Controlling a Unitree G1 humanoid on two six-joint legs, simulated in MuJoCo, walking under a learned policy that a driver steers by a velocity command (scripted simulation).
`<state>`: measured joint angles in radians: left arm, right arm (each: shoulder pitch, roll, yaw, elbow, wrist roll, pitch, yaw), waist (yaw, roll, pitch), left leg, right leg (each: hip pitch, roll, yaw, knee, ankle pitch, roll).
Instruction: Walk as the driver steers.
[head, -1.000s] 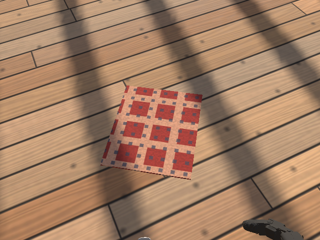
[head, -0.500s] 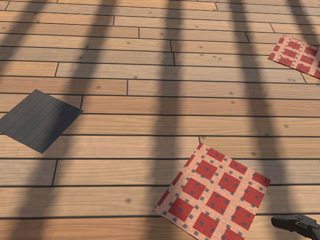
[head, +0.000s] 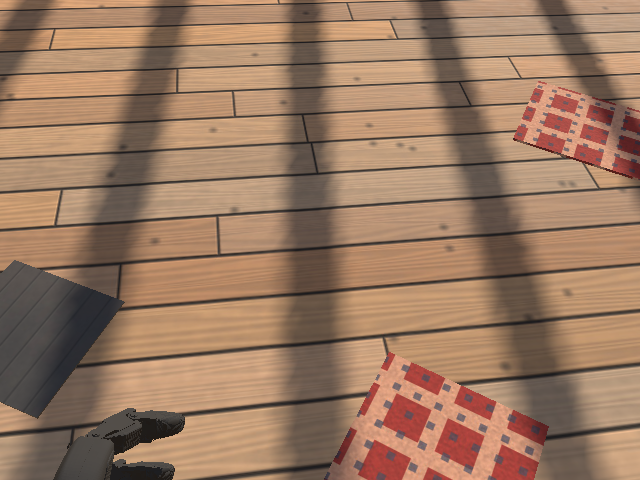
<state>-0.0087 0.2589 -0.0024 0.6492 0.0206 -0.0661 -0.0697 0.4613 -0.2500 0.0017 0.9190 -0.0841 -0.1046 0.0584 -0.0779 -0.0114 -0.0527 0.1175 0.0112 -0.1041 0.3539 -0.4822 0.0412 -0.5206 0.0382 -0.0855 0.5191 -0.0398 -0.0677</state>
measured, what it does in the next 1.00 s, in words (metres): walks ahead, turning right: left foot, then right foot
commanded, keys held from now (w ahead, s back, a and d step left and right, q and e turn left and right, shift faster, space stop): w+e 0.06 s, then e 0.94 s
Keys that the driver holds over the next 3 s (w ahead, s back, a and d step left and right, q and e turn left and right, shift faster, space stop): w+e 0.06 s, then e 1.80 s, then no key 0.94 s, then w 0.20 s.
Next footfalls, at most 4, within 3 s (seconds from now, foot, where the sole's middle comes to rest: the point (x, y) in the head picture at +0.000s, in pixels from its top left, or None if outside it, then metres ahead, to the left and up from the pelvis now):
0.40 left None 0.39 0.08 -0.75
0.82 right None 0.22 -0.13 -0.75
1.28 left None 0.35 0.04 -0.75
1.70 right None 0.13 -0.12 -0.75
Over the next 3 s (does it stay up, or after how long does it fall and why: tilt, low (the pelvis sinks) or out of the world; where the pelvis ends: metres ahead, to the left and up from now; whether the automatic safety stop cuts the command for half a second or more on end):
stays up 0.23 -0.06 0.02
